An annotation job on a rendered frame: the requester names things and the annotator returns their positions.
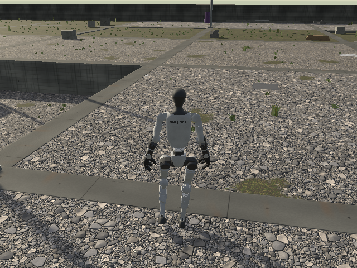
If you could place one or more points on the robot right forearm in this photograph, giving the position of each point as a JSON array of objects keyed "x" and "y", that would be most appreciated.
[{"x": 204, "y": 149}]

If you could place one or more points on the robot left upper arm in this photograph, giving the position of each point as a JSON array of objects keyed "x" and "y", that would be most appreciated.
[{"x": 158, "y": 127}]

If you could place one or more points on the robot left hand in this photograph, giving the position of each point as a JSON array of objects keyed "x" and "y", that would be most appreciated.
[{"x": 146, "y": 162}]

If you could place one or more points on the robot right hand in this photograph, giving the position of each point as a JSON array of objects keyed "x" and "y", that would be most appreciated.
[{"x": 203, "y": 160}]

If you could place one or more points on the robot left shin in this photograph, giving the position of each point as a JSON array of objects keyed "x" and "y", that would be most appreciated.
[{"x": 162, "y": 199}]

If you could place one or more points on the robot left forearm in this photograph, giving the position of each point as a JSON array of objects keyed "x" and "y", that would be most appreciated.
[{"x": 150, "y": 149}]

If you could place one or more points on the robot right upper arm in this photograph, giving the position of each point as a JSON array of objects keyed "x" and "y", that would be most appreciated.
[{"x": 198, "y": 127}]

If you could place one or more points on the right robot foot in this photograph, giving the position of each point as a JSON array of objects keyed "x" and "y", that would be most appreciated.
[{"x": 181, "y": 222}]

